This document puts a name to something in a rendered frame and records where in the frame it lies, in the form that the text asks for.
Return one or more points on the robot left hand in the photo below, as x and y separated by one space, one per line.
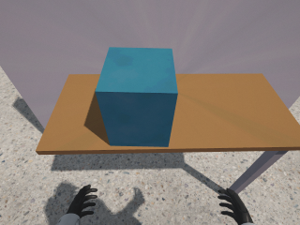
78 204

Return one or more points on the robot right hand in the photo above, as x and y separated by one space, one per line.
239 212

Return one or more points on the left robot forearm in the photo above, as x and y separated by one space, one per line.
69 219

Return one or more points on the table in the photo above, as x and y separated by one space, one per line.
214 112

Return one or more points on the carton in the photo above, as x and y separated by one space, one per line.
137 94

